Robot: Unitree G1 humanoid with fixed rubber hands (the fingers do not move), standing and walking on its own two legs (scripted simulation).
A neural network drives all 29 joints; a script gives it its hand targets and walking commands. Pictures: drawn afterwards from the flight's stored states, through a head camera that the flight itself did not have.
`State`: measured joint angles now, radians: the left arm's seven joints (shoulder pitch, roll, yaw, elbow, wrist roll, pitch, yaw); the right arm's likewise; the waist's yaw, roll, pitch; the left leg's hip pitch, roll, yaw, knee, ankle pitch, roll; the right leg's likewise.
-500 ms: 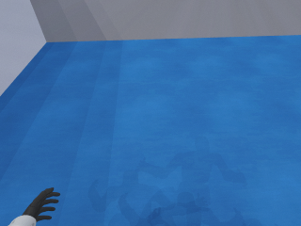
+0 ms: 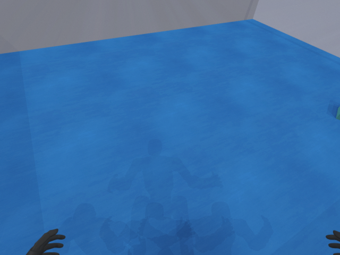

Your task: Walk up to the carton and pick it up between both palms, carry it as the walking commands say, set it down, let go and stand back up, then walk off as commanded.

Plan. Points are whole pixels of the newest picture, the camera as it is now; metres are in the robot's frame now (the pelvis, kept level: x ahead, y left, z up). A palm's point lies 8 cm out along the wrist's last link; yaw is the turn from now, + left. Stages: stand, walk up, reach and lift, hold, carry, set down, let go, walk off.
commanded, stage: walk up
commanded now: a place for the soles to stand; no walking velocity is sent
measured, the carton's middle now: out of the picture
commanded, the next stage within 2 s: none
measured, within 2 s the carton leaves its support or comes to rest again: neither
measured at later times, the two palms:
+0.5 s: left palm (111, 168) +0.41 +0.20 -0.09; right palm (337, 238) +0.22 -0.44 -0.10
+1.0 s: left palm (205, 97) +0.82 -0.15 -0.09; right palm out of the picture +0.24 -0.58 -0.10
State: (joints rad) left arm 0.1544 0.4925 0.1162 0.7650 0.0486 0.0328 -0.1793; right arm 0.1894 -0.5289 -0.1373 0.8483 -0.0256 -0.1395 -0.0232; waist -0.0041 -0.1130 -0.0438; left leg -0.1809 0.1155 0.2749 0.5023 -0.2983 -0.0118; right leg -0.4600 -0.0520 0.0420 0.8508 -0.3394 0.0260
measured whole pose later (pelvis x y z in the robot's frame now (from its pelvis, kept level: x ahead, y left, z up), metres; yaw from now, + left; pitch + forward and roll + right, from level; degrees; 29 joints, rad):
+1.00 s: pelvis +0.45 -0.28 -0.03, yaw -35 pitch +0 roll -1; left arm -0.03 0.48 0.11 0.82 -0.01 -0.03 -0.13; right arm 0.35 -0.51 -0.08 0.95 0.00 -0.13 0.01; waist -0.08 -0.03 0.04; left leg -0.16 0.23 0.13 1.08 -0.48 0.01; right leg -0.56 -0.01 -0.08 0.72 -0.17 -0.05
